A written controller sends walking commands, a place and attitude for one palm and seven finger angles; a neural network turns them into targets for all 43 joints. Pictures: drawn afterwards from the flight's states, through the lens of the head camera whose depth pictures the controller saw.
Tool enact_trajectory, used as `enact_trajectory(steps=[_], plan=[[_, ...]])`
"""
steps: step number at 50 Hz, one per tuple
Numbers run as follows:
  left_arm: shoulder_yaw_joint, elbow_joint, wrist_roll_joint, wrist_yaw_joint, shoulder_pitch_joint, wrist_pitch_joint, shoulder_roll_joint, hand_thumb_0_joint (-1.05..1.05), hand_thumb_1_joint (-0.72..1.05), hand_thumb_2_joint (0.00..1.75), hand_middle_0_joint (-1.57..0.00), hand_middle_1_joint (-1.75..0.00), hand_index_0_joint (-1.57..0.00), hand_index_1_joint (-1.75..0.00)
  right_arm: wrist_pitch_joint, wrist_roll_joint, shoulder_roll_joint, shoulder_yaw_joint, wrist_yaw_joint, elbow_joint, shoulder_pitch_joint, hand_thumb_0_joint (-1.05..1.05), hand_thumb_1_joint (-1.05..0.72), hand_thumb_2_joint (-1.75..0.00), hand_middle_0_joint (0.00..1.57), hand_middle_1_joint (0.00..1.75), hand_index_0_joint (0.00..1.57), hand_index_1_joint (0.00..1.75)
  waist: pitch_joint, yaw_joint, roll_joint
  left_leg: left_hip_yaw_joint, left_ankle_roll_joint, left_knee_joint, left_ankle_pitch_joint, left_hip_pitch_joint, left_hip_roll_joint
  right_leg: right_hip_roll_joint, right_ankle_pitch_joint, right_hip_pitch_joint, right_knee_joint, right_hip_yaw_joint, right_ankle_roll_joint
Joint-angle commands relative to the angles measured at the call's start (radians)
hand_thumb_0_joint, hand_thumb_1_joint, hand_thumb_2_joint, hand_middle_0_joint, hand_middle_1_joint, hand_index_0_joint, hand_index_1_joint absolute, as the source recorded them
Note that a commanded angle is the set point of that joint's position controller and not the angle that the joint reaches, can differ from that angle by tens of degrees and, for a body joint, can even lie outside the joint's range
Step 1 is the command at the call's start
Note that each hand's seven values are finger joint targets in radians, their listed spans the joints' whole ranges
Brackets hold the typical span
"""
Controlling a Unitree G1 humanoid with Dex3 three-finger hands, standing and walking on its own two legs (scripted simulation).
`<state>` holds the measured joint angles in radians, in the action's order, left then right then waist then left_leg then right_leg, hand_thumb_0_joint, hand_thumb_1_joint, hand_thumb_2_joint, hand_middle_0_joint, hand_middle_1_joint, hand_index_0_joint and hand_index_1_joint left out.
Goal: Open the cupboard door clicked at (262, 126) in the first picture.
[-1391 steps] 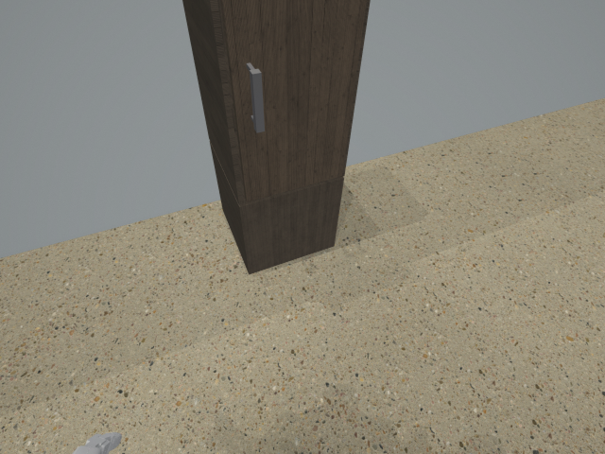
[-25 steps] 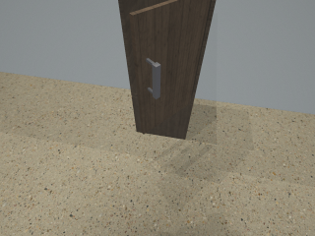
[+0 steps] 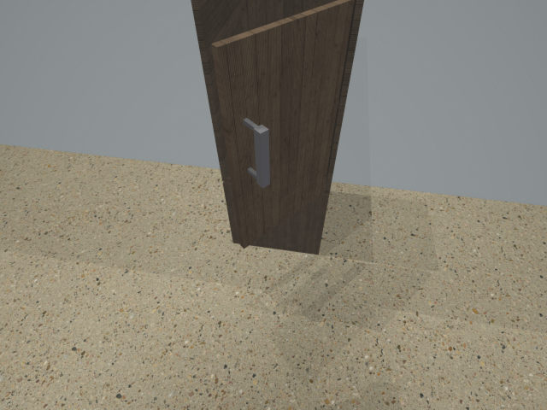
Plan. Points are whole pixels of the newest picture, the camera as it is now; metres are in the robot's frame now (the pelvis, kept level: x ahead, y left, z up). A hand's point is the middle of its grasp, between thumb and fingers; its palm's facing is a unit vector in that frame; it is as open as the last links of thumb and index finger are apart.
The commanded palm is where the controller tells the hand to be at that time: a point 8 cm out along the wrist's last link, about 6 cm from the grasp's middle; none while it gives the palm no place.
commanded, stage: let the arm hang, fingers relaxed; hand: left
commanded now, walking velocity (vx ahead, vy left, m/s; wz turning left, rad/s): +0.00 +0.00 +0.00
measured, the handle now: (256, 153) +0.61 +0.08 +0.01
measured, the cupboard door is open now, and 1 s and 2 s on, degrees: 51 51 51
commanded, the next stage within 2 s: look to check the result in 0.02 s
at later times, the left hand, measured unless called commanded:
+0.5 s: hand out of the picture +0.03 +0.19 -0.17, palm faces +0.03 -0.97 -0.25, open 7.4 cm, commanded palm none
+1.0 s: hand out of the picture +0.06 +0.18 -0.18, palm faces -0.05 -0.97 -0.22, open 7.4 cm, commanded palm none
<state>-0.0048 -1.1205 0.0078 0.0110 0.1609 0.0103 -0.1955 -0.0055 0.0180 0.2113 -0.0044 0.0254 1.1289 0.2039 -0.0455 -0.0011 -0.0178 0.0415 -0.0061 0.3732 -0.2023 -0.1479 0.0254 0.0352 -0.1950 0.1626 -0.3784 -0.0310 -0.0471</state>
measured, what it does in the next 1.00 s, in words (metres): stands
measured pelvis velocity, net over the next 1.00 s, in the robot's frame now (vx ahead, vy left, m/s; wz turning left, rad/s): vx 0.01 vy -0.01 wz -0.10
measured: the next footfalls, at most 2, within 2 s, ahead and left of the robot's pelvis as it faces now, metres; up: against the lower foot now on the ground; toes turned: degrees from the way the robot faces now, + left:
left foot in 1.70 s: +0.12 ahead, +0.08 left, +0.00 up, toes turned -31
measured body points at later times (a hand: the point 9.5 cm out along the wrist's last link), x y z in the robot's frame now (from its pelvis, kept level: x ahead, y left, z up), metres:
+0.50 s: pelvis +0.02 -0.01 +0.00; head +0.04 -0.02 +0.45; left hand +0.03 +0.24 -0.15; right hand +0.03 -0.24 -0.17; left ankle +0.00 +0.12 -0.75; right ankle +0.01 -0.09 -0.75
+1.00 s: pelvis +0.01 -0.01 -0.01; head +0.04 -0.01 +0.44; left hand +0.06 +0.23 -0.16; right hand +0.02 -0.25 -0.17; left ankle +0.00 +0.12 -0.75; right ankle +0.01 -0.09 -0.75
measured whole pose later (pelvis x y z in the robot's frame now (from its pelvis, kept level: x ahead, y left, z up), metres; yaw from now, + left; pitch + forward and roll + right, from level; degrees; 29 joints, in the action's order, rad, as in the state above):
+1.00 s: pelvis +0.01 -0.01 -0.01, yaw -6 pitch +0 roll +0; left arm -0.06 -1.08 0.01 0.00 0.22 -0.05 -0.19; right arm -0.03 0.02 0.18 0.03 0.06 1.07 0.22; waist -0.07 0.01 0.00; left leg -0.05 0.01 0.48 -0.30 -0.18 -0.02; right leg 0.09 -0.26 0.23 -0.50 0.05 -0.06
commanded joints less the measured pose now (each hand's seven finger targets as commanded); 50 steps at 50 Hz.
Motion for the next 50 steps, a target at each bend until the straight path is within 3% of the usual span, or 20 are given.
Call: enact_trajectory(steps=[1, 4, 18, 22, 36, 38, 42, 47, 50], plan=[[-0.033, 0.026, -0.001, 0.017, 0.041, 0.009, -0.161, 0.00, 0.90, 0.90, -0.20, -0.30, -0.20, -0.30, 0.014, 0.002, 0.111, 0.022, 0.005, -0.027, 0.045, 0.00, -0.90, -0.90, 0.20, 0.30, 0.20, 0.30, 0.012, 0.002, 0.004, 0.067, -0.023, -0.053, 0.133, -0.029, -0.102, -0.142, 0.080, -0.029, 0.081, 0.124, -0.012], [-0.035, 0.027, -0.001, 0.018, 0.050, 0.011, -0.154, 0.00, 0.90, 0.90, -0.20, -0.30, -0.20, -0.30, 0.016, 0.001, 0.114, 0.022, 0.009, -0.029, 0.046, 0.00, -0.90, -0.90, 0.20, 0.30, 0.20, 0.30, 0.031, 0.003, -0.015, 0.063, -0.023, -0.047, 0.152, -0.014, -0.107, -0.141, 0.121, -0.041, 0.076, 0.118, -0.014], [-0.030, 0.011, -0.004, 0.020, 0.073, 0.008, -0.137, 0.00, 0.90, 0.90, -0.20, -0.30, -0.20, -0.30, 0.014, -0.001, 0.101, 0.020, 0.016, -0.022, 0.069, 0.00, -0.90, -0.90, 0.20, 0.30, 0.20, 0.30, 0.025, -0.001, 0.004, 0.062, -0.023, -0.050, 0.170, 0.005, -0.112, -0.138, 0.148, -0.044, 0.071, 0.109, -0.012], [-0.029, 0.009, -0.004, 0.021, 0.079, 0.009, -0.136, 0.00, 0.90, 0.90, -0.20, -0.30, -0.20, -0.30, 0.012, -0.001, 0.098, 0.020, 0.016, -0.021, 0.074, 0.00, -0.90, -0.90, 0.20, 0.30, 0.20, 0.30, 0.019, -0.003, 0.034, 0.061, -0.024, -0.049, 0.162, 0.007, -0.111, -0.137, 0.148, -0.040, 0.074, 0.108, -0.011], [-0.032, 0.016, -0.004, 0.023, 0.082, 0.012, -0.134, 0.00, 0.90, 0.90, -0.20, -0.30, -0.20, -0.30, 0.014, 0.000, 0.093, 0.021, 0.017, -0.019, 0.072, 0.00, -0.90, -0.90, 0.20, 0.30, 0.20, 0.30, 0.006, -0.002, 0.007, 0.055, -0.021, -0.050, 0.173, 0.006, -0.110, -0.140, 0.184, -0.048, 0.075, 0.112, -0.011], [-0.033, 0.017, -0.004, 0.024, 0.090, 0.001, -0.108, 0.00, 0.90, 0.90, -0.20, -0.30, -0.20, -0.30, 0.008, 0.002, 0.060, 0.019, 0.021, -0.016, 0.092, 0.00, -0.90, -0.90, 0.20, 0.30, 0.20, 0.30, 0.004, -0.005, 0.008, 0.034, -0.014, -0.028, 0.183, 0.016, -0.117, -0.137, 0.231, -0.028, 0.055, 0.125, -0.010], [-0.059, 0.049, 0.001, 0.018, 0.078, -0.021, -0.136, 0.00, 0.90, 0.90, -0.20, -0.30, -0.20, -0.30, -0.010, 0.001, 0.080, 0.040, 0.032, -0.036, 0.104, 0.00, -0.90, -0.90, 0.20, 0.30, 0.20, 0.30, -0.002, -0.010, 0.029, -0.013, -0.008, 0.034, 0.107, -0.010, -0.127, -0.137, 0.260, 0.011, 0.011, 0.173, -0.023], [-0.083, 0.109, 0.007, 0.004, 0.051, -0.042, -0.138, 0.00, 0.90, 0.90, -0.20, -0.30, -0.20, -0.30, -0.016, 0.003, 0.112, 0.066, 0.039, -0.089, 0.095, 0.00, -0.90, -0.90, 0.20, 0.30, 0.20, 0.30, 0.011, -0.016, -0.007, -0.002, -0.030, 0.040, 0.045, -0.006, -0.178, -0.097, 0.204, 0.103, -0.072, 0.198, -0.025], [-0.088, 0.144, 0.008, -0.007, 0.035, -0.048, -0.120, 0.00, 0.90, 0.90, -0.20, -0.30, -0.20, -0.30, -0.012, 0.008, 0.147, 0.081, 0.043, -0.114, 0.095, 0.00, -0.90, -0.90, 0.20, 0.30, 0.20, 0.30, 0.009, -0.015, -0.098, 0.097, -0.089, -0.027, 0.037, 0.009, -0.282, -0.030, 0.087, 0.188, -0.221, 0.147, -0.003]])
